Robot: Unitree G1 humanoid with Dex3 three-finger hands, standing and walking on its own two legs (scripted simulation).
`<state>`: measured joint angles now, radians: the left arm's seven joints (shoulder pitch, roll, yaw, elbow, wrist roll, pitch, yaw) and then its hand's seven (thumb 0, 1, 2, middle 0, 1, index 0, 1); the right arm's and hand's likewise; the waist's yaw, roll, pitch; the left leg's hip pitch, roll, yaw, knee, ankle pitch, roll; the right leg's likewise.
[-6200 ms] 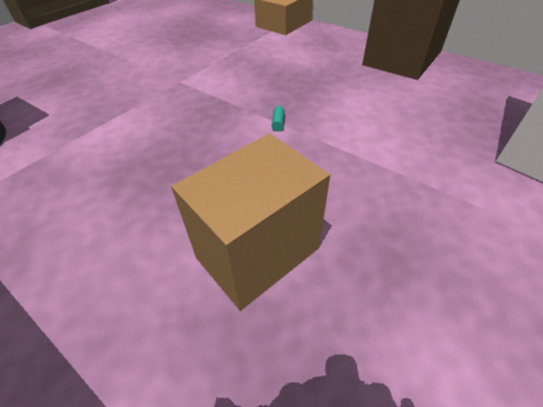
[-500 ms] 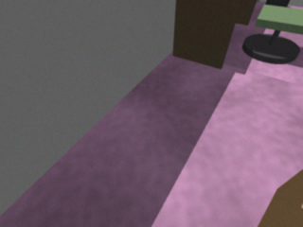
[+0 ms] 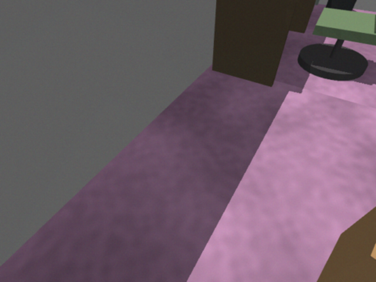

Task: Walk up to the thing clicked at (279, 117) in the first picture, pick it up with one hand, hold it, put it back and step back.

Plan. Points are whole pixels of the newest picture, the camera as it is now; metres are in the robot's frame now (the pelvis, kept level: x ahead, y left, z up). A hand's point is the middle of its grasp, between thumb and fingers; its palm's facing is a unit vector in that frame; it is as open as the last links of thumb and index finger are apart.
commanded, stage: stand
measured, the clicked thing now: out of the picture +0.25 -1.85 -0.75
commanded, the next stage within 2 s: walk up in 0.54 s
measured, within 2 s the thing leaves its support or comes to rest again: neither
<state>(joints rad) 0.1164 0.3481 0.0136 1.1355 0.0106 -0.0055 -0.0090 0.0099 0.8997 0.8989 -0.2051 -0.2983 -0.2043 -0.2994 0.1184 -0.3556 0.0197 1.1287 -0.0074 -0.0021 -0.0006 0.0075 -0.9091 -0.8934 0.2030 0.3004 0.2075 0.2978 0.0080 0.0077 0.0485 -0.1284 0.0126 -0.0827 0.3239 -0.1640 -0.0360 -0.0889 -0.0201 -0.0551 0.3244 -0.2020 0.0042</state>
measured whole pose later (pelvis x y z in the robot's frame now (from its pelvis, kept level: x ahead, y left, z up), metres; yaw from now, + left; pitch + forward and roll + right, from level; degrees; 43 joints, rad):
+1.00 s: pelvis +0.10 +0.05 -0.01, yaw +1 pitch -4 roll +0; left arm 0.32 0.44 0.08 0.99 0.01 0.00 -0.06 0.01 0.90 0.90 -0.20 -0.30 -0.20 -0.30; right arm 0.28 -0.37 -0.07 0.94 -0.03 -0.06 0.04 0.01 -0.91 -0.89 0.20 0.30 0.21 0.30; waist 0.01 -0.07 0.08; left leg -0.17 0.00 0.06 0.47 -0.23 0.02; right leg -0.39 -0.01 0.08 1.03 -0.36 -0.04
